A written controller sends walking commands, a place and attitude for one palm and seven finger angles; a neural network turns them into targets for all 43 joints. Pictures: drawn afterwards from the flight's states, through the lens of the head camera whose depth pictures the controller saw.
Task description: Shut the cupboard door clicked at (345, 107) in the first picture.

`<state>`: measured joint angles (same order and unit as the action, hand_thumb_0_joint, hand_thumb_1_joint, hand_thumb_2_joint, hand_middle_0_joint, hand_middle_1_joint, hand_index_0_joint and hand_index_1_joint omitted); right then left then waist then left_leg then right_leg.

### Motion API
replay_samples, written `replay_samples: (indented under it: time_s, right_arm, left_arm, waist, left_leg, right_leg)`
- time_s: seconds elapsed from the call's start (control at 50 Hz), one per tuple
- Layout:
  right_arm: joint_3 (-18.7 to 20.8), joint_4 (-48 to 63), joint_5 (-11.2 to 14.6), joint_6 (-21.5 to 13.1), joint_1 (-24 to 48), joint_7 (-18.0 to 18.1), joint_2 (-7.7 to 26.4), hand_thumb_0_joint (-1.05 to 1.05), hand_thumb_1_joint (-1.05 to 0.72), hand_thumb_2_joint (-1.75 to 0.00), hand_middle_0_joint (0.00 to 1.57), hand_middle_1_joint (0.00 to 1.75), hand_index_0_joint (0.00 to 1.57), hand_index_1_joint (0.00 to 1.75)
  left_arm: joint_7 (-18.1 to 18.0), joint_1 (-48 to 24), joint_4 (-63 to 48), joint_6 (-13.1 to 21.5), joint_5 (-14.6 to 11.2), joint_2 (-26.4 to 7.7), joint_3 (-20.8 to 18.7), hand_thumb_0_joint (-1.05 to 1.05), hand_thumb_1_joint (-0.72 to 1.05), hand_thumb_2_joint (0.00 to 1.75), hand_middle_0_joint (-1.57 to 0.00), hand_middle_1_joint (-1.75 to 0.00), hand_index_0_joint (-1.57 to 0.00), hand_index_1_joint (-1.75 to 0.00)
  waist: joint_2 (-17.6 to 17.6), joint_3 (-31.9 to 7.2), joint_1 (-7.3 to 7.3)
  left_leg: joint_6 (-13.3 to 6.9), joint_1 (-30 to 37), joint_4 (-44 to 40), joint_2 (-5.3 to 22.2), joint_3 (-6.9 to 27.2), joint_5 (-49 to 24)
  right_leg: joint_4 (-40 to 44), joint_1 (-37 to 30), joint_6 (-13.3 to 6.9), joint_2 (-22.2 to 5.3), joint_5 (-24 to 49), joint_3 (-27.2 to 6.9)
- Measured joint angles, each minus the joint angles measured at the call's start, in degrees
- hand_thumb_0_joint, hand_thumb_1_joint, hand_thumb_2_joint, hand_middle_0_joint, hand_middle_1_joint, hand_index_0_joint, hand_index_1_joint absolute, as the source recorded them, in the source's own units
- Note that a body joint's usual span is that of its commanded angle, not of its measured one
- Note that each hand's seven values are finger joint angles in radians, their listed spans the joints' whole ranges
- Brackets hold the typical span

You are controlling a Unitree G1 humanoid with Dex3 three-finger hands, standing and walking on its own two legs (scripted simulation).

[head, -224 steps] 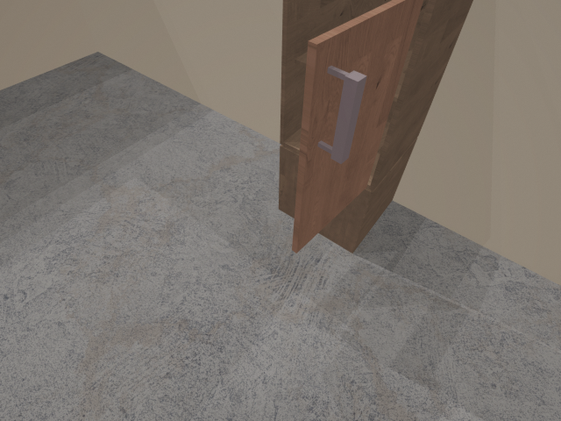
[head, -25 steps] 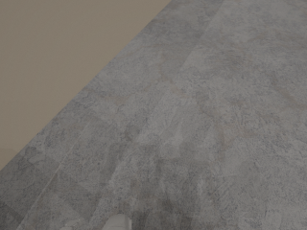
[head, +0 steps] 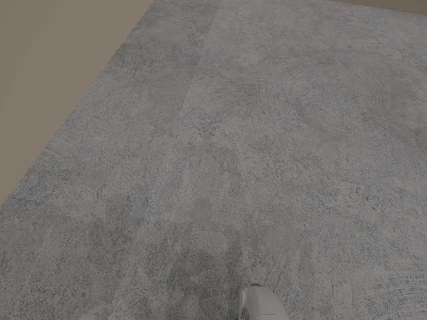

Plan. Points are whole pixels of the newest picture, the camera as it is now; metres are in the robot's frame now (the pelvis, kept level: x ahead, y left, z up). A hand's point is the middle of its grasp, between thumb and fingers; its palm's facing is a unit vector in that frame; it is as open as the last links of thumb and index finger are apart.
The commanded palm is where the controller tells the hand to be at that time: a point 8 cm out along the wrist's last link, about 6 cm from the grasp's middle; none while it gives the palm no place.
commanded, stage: walk around to get in front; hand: left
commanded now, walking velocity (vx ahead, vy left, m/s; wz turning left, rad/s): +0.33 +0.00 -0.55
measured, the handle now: out of the picture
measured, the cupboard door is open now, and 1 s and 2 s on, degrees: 85 85 85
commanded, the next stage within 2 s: walk to a spot facing it in 1.02 s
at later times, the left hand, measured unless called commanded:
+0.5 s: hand (171, 246) +0.29 +0.10 -0.16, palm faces -0.15 -0.96 -0.25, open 7.2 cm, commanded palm none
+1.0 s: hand (204, 148) +0.62 +0.04 -0.18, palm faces -0.29 -0.95 -0.16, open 7.3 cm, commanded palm none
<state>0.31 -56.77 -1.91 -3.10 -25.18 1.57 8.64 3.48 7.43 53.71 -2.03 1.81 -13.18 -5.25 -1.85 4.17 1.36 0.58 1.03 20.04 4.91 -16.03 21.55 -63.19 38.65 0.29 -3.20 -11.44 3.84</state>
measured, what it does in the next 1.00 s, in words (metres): walks ahead, turning right: right foot, then left foot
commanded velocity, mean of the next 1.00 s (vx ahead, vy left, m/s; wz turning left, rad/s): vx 0.36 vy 0.00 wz -0.27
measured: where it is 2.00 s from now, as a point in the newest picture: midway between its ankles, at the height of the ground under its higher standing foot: (254, 194)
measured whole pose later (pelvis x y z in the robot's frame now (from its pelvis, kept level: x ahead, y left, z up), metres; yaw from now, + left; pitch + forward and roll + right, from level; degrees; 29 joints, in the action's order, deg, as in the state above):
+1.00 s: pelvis +0.53 -0.12 +0.00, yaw -21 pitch +0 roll -1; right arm 1.9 -61.7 -0.9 -4.5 -19.9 1.8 9.4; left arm 0.2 13.9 60.0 1.0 1.9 -10.0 -4.2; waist -1.9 3.2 -1.0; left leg -4.7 -4.2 21.6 -1.4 -12.2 18.1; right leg -68.7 37.2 -0.5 -4.4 -10.3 -0.9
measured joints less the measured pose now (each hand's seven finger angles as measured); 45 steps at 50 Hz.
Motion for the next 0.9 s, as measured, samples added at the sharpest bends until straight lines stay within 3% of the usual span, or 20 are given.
replay_samples:
  time_s: [0.1,0.16,0.18,0.2,0.24,0.28,0.34,0.44,0.58,0.66,0.72,0.74,0.76,0.78,0.8,0.84,0.9]
  right_arm:
    - [0.1,-2.6,-0.1,0.6,-3.9,-0.2,-0.1,0.0,-0.9,-0.9,0.2,0.3,0.2,0.3]
    - [0.2,-4.5,0.2,1.5,-5.7,-0.6,-0.2,0.0,-0.9,-0.9,0.2,0.3,0.2,0.3]
    - [0.2,-5.0,0.7,1.9,-6.0,-0.9,-0.4,0.0,-0.9,-0.9,0.2,0.3,0.2,0.3]
    - [0.3,-5.4,1.2,2.6,-5.0,-1.2,-0.4,0.0,-0.9,-0.9,0.2,0.3,0.2,0.3]
    - [0.8,-5.1,1.5,3.5,-1.4,-1.4,-0.2,0.01,-0.9,-0.9,0.2,0.3,0.2,0.3]
    - [1.4,-3.6,1.3,3.6,2.5,-1.4,0.1,0.01,-0.91,-0.9,0.2,0.3,0.2,0.3]
    - [1.9,-0.4,0.7,3.1,8.1,-1.4,0.4,0.01,-0.91,-0.9,0.2,0.3,0.2,0.3]
    - [2.3,2.5,0.4,2.2,14.4,-1.6,1.4,0.0,-0.91,-0.9,0.2,0.3,0.2,0.3]
    - [2.3,1.8,1.0,2.7,19.9,-2.2,2.6,0.0,-0.91,-0.9,0.19,0.3,0.2,0.3]
    - [1.8,1.5,1.1,2.6,23.0,-2.6,1.8,0.0,-0.91,-0.9,0.19,0.3,0.2,0.3]
    - [1.2,1.6,1.1,1.3,23.8,-2.4,0.7,0.0,-0.91,-0.9,0.19,0.3,0.2,0.3]
    - [1.0,1.7,0.9,0.7,23.4,-2.2,0.4,0.0,-0.91,-0.9,0.19,0.3,0.2,0.3]
    - [1.0,1.8,0.5,0.0,23.0,-2.1,-0.1,0.0,-0.91,-0.9,0.19,0.3,0.2,0.3]
    - [0.9,2.0,0.4,-0.4,22.2,-1.9,-0.5,0.0,-0.91,-0.9,0.2,0.3,0.2,0.3]
    - [0.8,2.1,0.5,-0.6,21.0,-1.8,-0.7,0.0,-0.91,-0.9,0.2,0.3,0.2,0.3]
    - [0.9,1.3,0.6,-1.1,18.0,-1.2,-0.6,0.0,-0.91,-0.9,0.2,0.3,0.2,0.3]
    - [1.7,-1.2,0.8,-1.8,13.1,0.1,-0.2,-0.01,-0.92,-0.9,0.2,0.3,0.2,0.3]
  left_arm:
    - [0.1,-4.9,-1.2,0.6,-0.2,1.3,1.0,0.01,0.91,0.9,-0.19,-0.29,-0.19,-0.3]
    - [-0.2,-5.8,-2.4,2.4,-0.4,1.6,1.3,0.0,0.91,0.9,-0.2,-0.29,-0.19,-0.3]
    - [-0.3,-5.4,-2.7,3.3,-0.3,1.4,1.3,0.0,0.91,0.9,-0.2,-0.29,-0.19,-0.3]
    - [-0.7,-5.1,-2.8,4.2,-0.6,1.4,1.2,0.0,0.91,0.9,-0.2,-0.29,-0.19,-0.3]
    - [-1.7,-3.9,-2.2,4.6,-1.3,1.4,1.4,0.0,0.91,0.9,-0.2,-0.29,-0.19,-0.3]
    - [-2.4,-2.0,-0.7,4.2,-1.6,1.5,1.7,0.0,0.91,0.9,-0.2,-0.29,-0.19,-0.3]
    - [-3.3,1.3,1.5,4.5,-1.6,2.0,1.3,-0.01,0.92,0.9,-0.2,-0.3,-0.2,-0.3]
    - [-3.1,6.3,4.2,6.1,-1.5,1.7,1.1,-0.01,0.95,0.9,-0.2,-0.3,-0.2,-0.3]
    - [-4.0,14.0,7.5,7.2,-1.3,4.0,2.5,0.0,0.92,0.9,-0.2,-0.3,-0.2,-0.3]
    - [-4.6,18.0,9.6,7.1,-1.1,5.3,3.5,0.0,0.91,0.9,-0.2,-0.3,-0.2,-0.3]
    - [-4.7,20.1,11.9,6.8,-1.2,6.0,3.8,0.0,0.91,0.9,-0.2,-0.3,-0.2,-0.3]
    - [-4.7,20.9,12.6,6.6,-1.3,6.3,3.8,0.0,0.91,0.9,-0.2,-0.3,-0.2,-0.3]
    - [-4.5,21.1,13.1,6.2,-1.8,6.4,3.8,0.0,0.91,0.9,-0.2,-0.3,-0.2,-0.3]
    - [-4.4,20.8,13.4,5.8,-2.0,6.3,3.8,0.0,0.91,0.9,-0.2,-0.3,-0.2,-0.3]
    - [-4.4,20.1,13.4,5.5,-1.9,6.3,3.7,0.0,0.91,0.9,-0.2,-0.3,-0.2,-0.3]
    - [-3.9,17.7,12.7,4.7,-1.2,6.1,3.2,0.01,0.91,0.9,-0.2,-0.3,-0.2,-0.3]
    - [-3.2,12.8,9.8,3.9,-0.4,5.6,2.5,0.01,0.91,0.9,-0.2,-0.3,-0.2,-0.3]
  waist:
    - [1.5,1.9,2.34]
    - [1.5,2.2,2.21]
    - [0.8,2.0,1.57]
    - [0.7,2.3,1.05]
    - [0.7,3.4,1.57]
    - [0.6,3.3,2.01]
    - [0.6,2.2,1.94]
    - [1.4,0.2,0.02]
    - [2.1,-1.2,-3.33]
    - [1.2,-0.7,-4.73]
    - [0.5,-0.1,-4.32]
    - [0.7,-0.3,-3.95]
    - [0.4,-0.4,-3.48]
    - [-0.3,-0.4,-3.28]
    - [-0.8,-0.4,-3.22]
    - [-0.9,-0.5,-3.08]
    - [-0.3,-0.5,-3.16]
  left_leg:
    - [2.3,4.7,0.3,0.9,-3.6,4.1]
    - [3.6,4.7,9.7,3.0,-4.9,7.2]
    - [3.3,2.0,18.2,4.0,-4.0,5.9]
    - [3.0,-2.5,29.7,4.3,-0.2,6.1]
    - [2.1,-12.2,48.5,3.1,8.3,4.4]
    - [1.8,-20.5,54.9,2.8,12.2,-0.3]
    - [2.0,-29.7,51.4,3.4,14.6,-5.3]
    - [2.6,-37.2,42.3,3.5,16.2,-10.3]
    - [2.3,-37.7,33.9,0.6,13.4,-10.8]
    - [1.0,-34.8,25.5,-2.3,10.5,-9.4]
    - [-1.5,-29.3,16.8,-5.7,7.9,-9.5]
    - [-3.6,-26.6,14.2,-6.1,7.5,-11.4]
    - [-6.1,-25.9,15.1,-6.0,7.1,-10.5]
    - [-7.2,-24.9,16.4,-6.1,6.4,-8.3]
    - [-7.5,-23.4,16.7,-6.2,5.7,-6.2]
    - [-6.7,-19.6,14.6,-6.4,5.3,-4.3]
    - [-6.2,-13.8,9.1,-6.7,5.1,-4.3]
  right_leg:
    - [16.7,-3.9,-2.8,1.6,-1.1,3.9]
    - [24.1,-10.7,-5.8,4.3,-2.7,5.4]
    - [25.5,-12.6,-7.4,4.5,-0.8,5.2]
    - [23.5,-12.6,-8.3,5.1,-1.6,4.8]
    - [22.9,-15.0,-8.8,6.1,-4.7,4.2]
    - [26.8,-18.6,-8.1,7.0,-4.9,3.4]
    - [34.3,-23.2,-8.4,8.2,-3.0,1.6]
    - [42.8,-29.6,-8.4,9.2,-2.3,-1.4]
    - [47.2,-38.8,-8.0,9.5,-6.7,-4.4]
    - [48.4,-43.8,-7.5,9.3,-10.2,-6.1]
    - [43.5,-45.5,-6.3,9.2,-13.4,-6.1]
    - [37.4,-44.0,-5.3,9.8,-14.3,-5.8]
    - [26.4,-39.8,-4.0,9.6,-13.0,-5.1]
    - [13.6,-34.7,-3.4,9.0,-12.3,-4.9]
    - [2.7,-30.0,-3.2,8.1,-12.2,-4.9]
    - [-9.9,-21.8,-2.4,5.5,-9.3,-4.3]
    - [-13.1,-12.0,-1.4,1.6,-5.1,-4.8]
